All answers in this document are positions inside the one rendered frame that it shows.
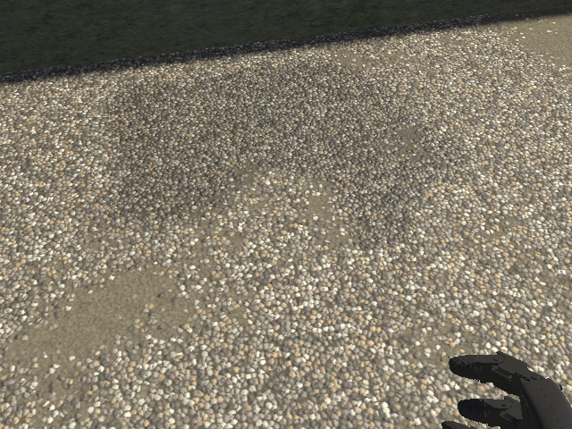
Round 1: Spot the right robot hand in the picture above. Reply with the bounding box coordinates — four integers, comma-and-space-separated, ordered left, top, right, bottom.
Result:
442, 351, 572, 429

